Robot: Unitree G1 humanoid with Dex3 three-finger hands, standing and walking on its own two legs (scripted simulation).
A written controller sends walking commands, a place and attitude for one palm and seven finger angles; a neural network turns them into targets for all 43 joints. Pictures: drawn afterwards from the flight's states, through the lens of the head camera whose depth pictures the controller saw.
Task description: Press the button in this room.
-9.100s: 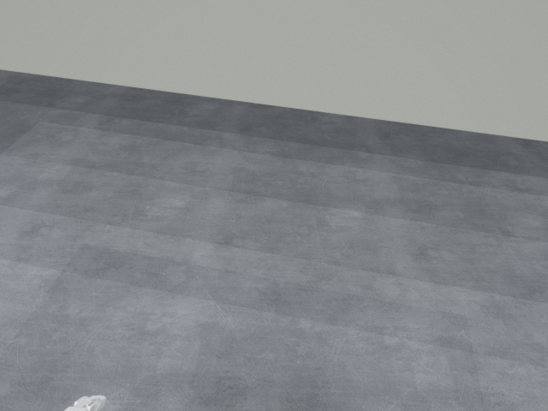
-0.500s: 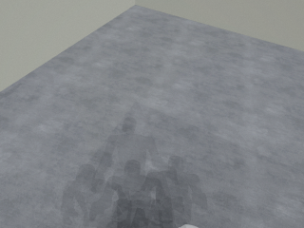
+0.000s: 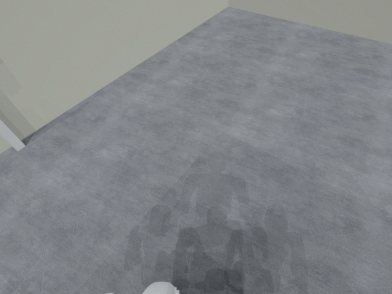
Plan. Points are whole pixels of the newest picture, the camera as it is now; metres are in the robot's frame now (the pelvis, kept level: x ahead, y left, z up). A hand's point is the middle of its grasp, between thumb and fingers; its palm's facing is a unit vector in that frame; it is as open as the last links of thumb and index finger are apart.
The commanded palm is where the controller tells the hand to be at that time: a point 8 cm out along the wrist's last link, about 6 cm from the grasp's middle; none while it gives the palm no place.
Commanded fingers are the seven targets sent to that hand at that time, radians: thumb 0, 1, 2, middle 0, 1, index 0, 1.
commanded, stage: turn or walk to find it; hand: left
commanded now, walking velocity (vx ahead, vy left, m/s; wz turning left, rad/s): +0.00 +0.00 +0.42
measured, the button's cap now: out of the picture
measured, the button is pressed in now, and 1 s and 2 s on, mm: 0 0 0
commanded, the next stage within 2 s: stand and wait in 0.92 s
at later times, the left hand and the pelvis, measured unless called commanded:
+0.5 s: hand out of the picture +0.01 +0.27 -0.17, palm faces +0.25 -0.93 -0.26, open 7.4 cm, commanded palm none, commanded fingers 0.00 0.90 0.90 -0.20 -0.30 -0.20 -0.30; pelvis -0.02 +0.04 +0.00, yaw +11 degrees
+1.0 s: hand out of the picture -0.07 +0.20 -0.16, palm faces +0.45 -0.85 -0.26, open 7.3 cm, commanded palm none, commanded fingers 0.00 0.90 0.90 -0.20 -0.30 -0.20 -0.30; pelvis -0.03 +0.00 +0.00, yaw +26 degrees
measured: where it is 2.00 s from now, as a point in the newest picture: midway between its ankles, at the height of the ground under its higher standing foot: outside the picture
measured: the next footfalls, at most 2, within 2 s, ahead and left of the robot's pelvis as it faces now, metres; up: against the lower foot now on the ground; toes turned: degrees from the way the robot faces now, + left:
left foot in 0.20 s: +0.02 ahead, +0.15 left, +0.00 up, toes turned +10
right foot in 0.64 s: +0.04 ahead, -0.09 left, +0.00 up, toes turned +12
